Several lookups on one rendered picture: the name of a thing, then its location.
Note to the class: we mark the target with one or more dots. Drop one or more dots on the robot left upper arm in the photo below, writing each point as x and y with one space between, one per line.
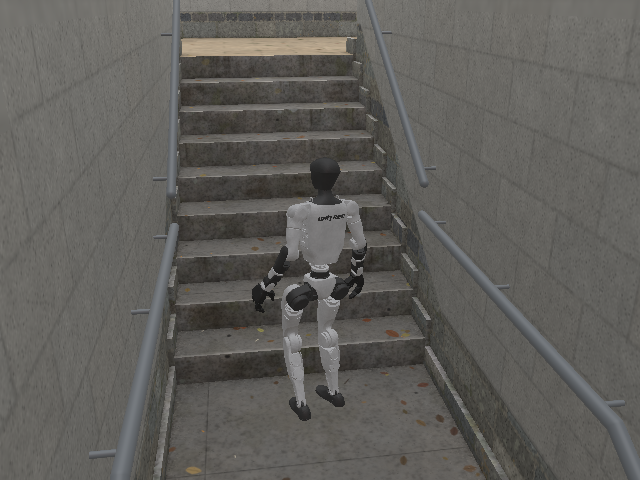
296 214

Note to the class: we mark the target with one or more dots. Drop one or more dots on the left robot forearm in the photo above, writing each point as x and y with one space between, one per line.
277 271

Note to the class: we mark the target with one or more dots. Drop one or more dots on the robot left hand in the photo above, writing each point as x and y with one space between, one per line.
259 295

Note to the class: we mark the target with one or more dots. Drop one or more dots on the robot right upper arm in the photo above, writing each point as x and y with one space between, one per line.
355 225

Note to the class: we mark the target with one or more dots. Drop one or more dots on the right robot forearm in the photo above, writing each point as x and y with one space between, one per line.
357 261

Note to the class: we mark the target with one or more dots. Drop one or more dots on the robot left thigh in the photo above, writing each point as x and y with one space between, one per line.
294 299

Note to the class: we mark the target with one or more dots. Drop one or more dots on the robot right hand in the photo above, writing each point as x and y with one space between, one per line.
359 280

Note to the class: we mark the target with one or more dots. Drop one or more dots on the humanoid robot torso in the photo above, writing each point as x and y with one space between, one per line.
321 242

